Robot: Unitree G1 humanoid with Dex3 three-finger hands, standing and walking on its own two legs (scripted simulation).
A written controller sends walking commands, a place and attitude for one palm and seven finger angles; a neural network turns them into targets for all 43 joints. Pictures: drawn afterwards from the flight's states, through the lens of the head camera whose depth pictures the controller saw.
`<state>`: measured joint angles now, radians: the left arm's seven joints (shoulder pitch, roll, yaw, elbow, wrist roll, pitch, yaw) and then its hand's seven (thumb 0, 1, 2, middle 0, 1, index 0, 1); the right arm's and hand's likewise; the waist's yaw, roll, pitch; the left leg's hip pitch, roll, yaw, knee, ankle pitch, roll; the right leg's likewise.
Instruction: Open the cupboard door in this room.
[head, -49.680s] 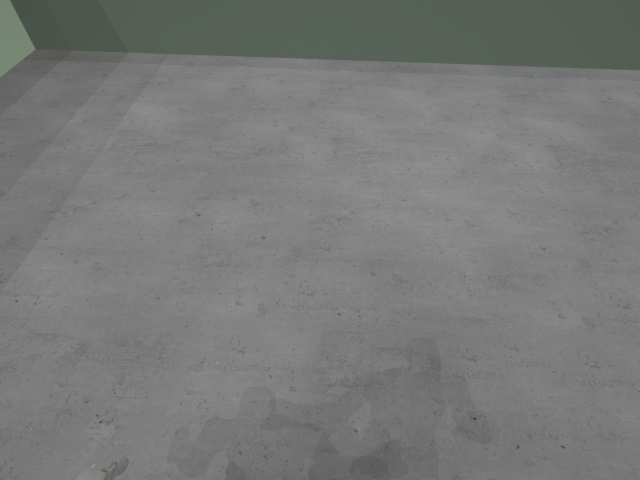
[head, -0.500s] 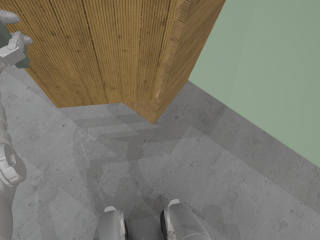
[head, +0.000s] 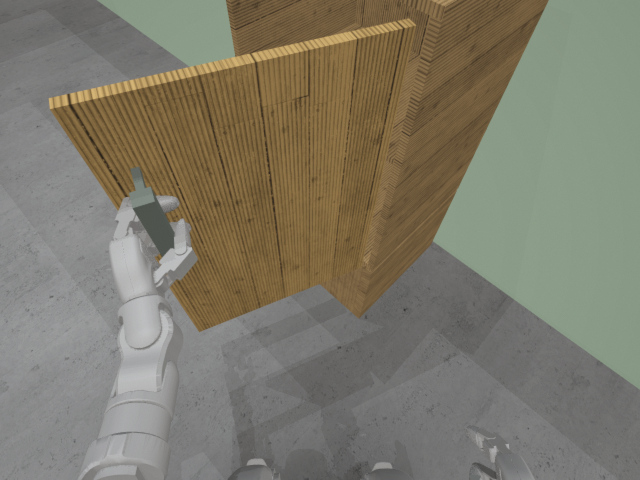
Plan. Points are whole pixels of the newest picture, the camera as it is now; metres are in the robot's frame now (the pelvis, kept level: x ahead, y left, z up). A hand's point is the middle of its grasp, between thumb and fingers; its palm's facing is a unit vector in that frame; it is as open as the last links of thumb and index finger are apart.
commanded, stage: pull the door open along its arc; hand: left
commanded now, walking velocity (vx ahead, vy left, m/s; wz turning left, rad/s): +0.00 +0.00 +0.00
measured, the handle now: (159, 223) +0.42 +0.22 +0.05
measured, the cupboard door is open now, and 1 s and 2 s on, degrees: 69 84 87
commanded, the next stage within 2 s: open thumb and fingers to let go in 0.30 s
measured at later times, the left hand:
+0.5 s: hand (237, 310) +0.30 +0.10 +0.05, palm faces +0.43 -0.90 +0.00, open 6.0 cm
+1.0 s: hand (228, 300) +0.32 +0.12 +0.05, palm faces +0.40 -0.91 +0.02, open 13.6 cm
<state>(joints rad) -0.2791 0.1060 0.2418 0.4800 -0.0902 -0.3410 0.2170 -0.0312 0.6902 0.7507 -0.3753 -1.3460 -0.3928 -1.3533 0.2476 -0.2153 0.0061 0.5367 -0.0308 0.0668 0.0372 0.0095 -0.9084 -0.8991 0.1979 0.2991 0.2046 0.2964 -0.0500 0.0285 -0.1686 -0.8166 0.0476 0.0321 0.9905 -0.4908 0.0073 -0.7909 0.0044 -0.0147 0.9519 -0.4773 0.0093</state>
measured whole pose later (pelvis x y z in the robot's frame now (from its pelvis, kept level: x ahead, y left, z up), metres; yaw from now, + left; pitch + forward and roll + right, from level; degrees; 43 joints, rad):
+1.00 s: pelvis -0.03 -0.02 +0.00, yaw +3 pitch +14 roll +0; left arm -0.17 -0.01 0.02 0.45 -0.02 -0.43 0.40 0.00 -0.39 0.35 -0.33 -1.12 -0.29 -1.12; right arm 0.22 -0.21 -0.01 0.64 -0.07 0.01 -0.01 0.01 -0.91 -0.90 0.20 0.30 0.21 0.30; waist -0.01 0.03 -0.14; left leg -0.78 0.03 -0.01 0.99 -0.45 -0.02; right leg -0.75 -0.01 -0.05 0.99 -0.48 -0.02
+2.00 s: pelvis -0.02 +0.00 -0.01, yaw +2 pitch +12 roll -1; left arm 0.12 0.15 0.00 0.15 -0.15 -0.36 -0.12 -0.02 -0.50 0.30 -0.20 -0.33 -0.20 -0.33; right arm 0.24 -0.22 0.02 0.51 0.01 -0.02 -0.01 0.02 -0.91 -0.90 0.20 0.30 0.21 0.30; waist -0.01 0.04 -0.12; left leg -0.76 0.02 0.01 1.03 -0.48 0.01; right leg -0.73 -0.02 -0.03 1.01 -0.49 0.01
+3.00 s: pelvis -0.02 +0.00 +0.01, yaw +3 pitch +9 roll -2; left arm 0.38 0.28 0.23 -0.11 -0.34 -0.21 -0.33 -0.01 -0.50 0.30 -0.15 -0.30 -0.15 -0.30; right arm 0.28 -0.24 0.05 0.48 0.04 -0.14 -0.07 0.02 -0.90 -0.90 0.20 0.30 0.21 0.30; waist 0.01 0.06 -0.13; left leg -0.67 0.03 -0.02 0.97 -0.47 0.01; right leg -0.61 -0.01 -0.06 0.91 -0.46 0.01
